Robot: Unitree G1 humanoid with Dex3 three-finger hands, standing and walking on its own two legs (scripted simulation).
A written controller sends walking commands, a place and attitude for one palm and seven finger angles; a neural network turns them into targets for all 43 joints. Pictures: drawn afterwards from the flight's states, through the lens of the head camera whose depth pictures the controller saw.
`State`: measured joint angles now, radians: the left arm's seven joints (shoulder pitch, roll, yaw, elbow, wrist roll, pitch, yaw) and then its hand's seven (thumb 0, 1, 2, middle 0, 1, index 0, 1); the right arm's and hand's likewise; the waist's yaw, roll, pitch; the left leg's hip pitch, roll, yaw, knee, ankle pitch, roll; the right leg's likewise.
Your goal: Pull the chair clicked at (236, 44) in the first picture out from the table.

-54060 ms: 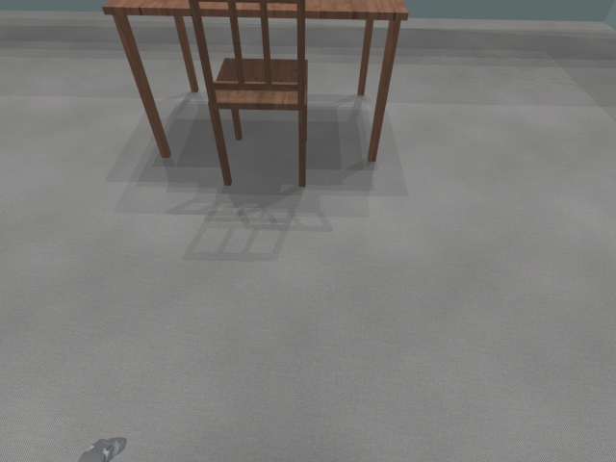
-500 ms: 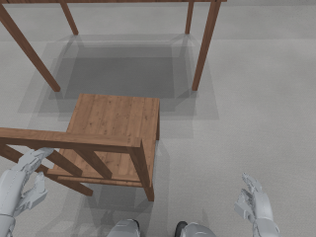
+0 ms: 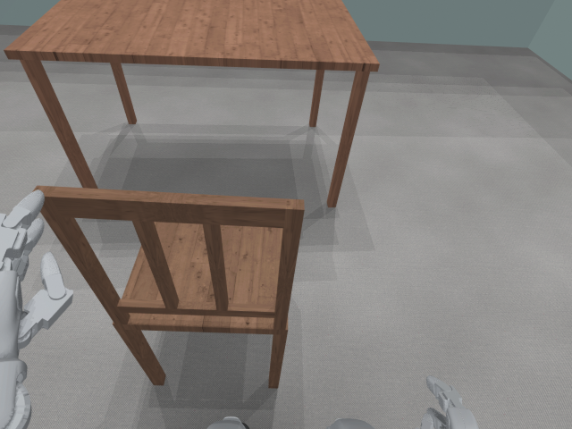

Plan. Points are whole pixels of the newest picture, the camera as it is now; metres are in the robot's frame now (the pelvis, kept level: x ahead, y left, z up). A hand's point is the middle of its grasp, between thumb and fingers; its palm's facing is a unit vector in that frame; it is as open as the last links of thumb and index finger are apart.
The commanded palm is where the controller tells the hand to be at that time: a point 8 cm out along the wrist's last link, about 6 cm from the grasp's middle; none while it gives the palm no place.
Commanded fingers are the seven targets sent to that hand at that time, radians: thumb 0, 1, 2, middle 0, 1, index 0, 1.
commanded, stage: stop stepping back and stand still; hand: left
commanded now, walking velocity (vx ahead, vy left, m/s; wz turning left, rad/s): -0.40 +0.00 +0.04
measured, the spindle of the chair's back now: (159, 267) +0.41 +0.23 -0.08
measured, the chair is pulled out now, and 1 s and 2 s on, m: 0.59 0.59 0.59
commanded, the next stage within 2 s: let the arm hang, fingers relaxed in 1.24 s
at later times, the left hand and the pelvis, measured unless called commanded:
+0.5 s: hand out of the picture +0.06 +0.26 +0.17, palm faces +0.32 -0.88 -0.35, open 7.5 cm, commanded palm -0.02 +0.33 +0.19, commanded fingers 0.00 0.90 0.90 -0.20 -0.30 -0.20 -0.30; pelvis -0.16 +0.03 +0.00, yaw +0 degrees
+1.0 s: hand out of the picture -0.02 +0.28 +0.18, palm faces +0.34 -0.85 -0.41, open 7.5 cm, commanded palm -0.09 +0.35 +0.19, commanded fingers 0.00 0.90 0.90 -0.20 -0.30 -0.20 -0.30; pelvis -0.24 +0.05 -0.01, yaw -1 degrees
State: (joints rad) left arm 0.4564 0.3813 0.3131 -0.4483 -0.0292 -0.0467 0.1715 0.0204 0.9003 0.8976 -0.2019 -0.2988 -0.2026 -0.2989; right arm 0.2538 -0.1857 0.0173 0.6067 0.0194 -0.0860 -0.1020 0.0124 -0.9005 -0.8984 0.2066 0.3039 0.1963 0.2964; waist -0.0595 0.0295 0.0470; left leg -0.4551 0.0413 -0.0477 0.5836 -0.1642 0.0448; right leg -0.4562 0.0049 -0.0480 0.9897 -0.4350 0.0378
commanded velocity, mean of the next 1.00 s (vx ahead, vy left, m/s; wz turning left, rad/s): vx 0.22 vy -0.03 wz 0.00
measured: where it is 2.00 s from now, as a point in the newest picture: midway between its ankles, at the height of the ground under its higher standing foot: outside the picture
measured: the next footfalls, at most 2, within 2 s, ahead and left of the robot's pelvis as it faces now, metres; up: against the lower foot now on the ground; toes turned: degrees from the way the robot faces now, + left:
right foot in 0.16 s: -0.12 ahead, -0.14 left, +0.00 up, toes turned -3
left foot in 0.32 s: -0.04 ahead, +0.11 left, +0.00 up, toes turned -1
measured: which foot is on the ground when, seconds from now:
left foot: down 0.00-0.16, up 0.18-0.30, down 0.32-0.64, up 0.66-0.90, down 0.92-1.00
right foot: up 0.00-0.14, down 0.16-0.32, up 0.34-0.64, down 0.66-0.92, up 0.94-1.00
